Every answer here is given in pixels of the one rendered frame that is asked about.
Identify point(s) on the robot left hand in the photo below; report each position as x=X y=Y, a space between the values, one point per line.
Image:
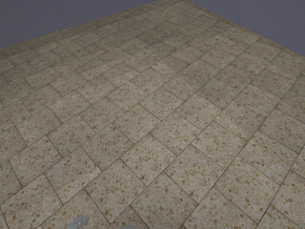
x=78 y=222

